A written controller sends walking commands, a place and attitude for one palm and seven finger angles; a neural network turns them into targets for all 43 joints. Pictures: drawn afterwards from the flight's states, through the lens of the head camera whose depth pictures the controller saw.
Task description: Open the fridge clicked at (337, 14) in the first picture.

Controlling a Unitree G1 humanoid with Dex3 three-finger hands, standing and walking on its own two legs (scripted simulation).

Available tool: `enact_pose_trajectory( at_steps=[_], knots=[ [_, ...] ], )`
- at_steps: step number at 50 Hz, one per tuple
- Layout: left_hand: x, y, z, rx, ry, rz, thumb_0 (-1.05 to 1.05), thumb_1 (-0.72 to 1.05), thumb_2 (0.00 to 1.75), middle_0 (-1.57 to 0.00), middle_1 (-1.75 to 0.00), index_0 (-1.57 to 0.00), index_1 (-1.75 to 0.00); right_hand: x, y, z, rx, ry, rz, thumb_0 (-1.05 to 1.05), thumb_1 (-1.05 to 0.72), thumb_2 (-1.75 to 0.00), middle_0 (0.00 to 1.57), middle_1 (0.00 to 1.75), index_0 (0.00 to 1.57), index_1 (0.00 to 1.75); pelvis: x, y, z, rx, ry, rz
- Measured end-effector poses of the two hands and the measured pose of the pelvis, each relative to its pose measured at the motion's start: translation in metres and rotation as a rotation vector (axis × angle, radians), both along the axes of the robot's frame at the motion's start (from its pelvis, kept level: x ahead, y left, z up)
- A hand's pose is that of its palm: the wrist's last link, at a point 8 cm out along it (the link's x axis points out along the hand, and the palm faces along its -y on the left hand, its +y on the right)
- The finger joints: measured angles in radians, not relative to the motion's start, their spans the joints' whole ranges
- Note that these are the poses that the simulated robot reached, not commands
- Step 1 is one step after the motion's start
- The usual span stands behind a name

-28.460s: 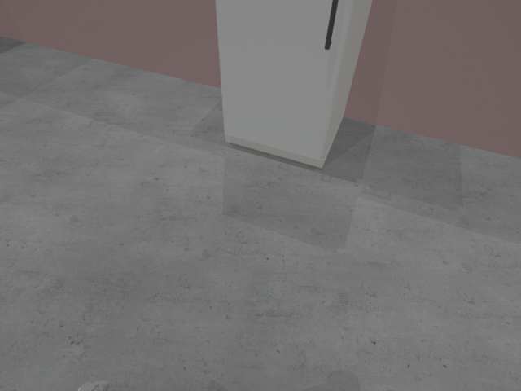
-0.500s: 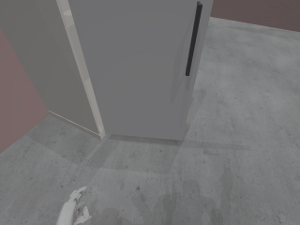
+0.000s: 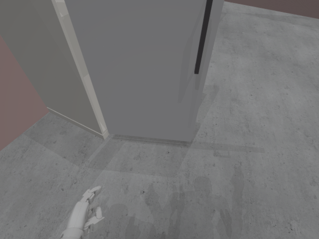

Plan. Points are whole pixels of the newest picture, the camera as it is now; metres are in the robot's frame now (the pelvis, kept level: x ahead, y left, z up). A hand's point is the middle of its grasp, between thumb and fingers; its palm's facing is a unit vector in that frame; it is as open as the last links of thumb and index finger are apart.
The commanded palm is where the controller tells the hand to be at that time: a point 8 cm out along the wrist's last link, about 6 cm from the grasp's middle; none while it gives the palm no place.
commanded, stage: let the arm hang, fingers relaxed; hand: right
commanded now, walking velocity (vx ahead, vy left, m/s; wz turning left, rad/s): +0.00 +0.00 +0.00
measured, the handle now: (202, 36) +0.81 -0.11 +0.11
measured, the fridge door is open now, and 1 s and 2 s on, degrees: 68 68 68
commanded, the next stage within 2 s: look to check the result in 1.16 s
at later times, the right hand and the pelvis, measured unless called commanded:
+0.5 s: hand out of the picture -0.03 -0.19 -0.18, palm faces -0.01 +0.98 -0.18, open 7.2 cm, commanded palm none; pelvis -0.04 +0.00 +0.00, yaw -2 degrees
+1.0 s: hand out of the picture +0.06 -0.26 -0.14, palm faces +0.01 +0.94 -0.35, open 7.4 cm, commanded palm none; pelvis -0.03 -0.01 +0.01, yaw -1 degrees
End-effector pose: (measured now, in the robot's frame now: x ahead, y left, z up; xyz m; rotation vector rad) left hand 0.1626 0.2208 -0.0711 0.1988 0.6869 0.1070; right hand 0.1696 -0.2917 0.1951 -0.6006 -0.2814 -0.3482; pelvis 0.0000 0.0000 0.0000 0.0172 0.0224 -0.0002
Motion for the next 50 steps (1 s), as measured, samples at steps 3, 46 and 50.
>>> enact_pose_trajectory(
  at_steps=[3,46,50],
  knots=[
    [-0.005,0.005,0.0,0.004,0.007,0.028,0.01,0.9,0.9,-0.21,-0.3,-0.2,-0.3,-0.007,-0.004,-0.007,0.006,0.052,-0.011,0.01,-0.89,-0.9,0.21,0.3,0.22,0.3,-0.002,-0.001,0.0,-0.001,0.002,0.004],
    [-0.117,0.039,-0.055,0.055,0.531,0.054,0.0,0.91,0.9,-0.21,-0.3,-0.2,-0.3,-0.138,-0.02,-0.295,0.458,1.38,-0.346,0.0,-0.9,-0.9,0.19,0.3,0.2,0.29,-0.03,-0.012,0.009,-0.011,-0.043,-0.024],
    [-0.102,0.045,-0.048,0.072,0.501,0.055,0.0,0.91,0.9,-0.21,-0.3,-0.2,-0.3,-0.119,-0.014,-0.295,0.459,1.357,-0.305,0.0,-0.9,-0.9,0.2,0.3,0.2,0.29,-0.026,-0.012,0.01,-0.014,-0.043,-0.022]
  ],
)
